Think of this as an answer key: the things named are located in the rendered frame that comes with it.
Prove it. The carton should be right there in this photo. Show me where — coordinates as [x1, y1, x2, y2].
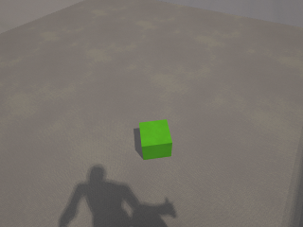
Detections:
[139, 119, 172, 160]

